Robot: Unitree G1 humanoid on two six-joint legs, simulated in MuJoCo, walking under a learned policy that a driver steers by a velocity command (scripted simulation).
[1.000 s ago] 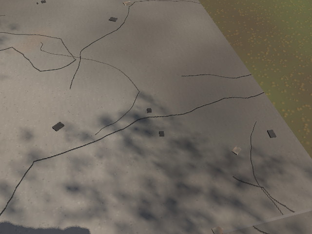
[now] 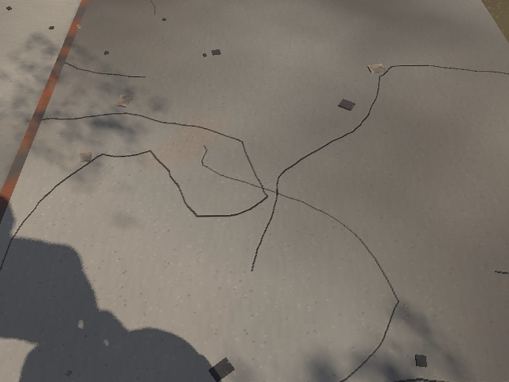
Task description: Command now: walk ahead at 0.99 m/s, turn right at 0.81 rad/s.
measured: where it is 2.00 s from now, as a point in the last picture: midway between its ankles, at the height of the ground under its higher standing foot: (345, 80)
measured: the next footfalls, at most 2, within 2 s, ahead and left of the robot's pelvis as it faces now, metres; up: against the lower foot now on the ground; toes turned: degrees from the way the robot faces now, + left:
right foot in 0.02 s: +0.19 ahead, +0.00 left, +0.00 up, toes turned -5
left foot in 0.42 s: +0.63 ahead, +0.11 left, +0.00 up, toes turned -28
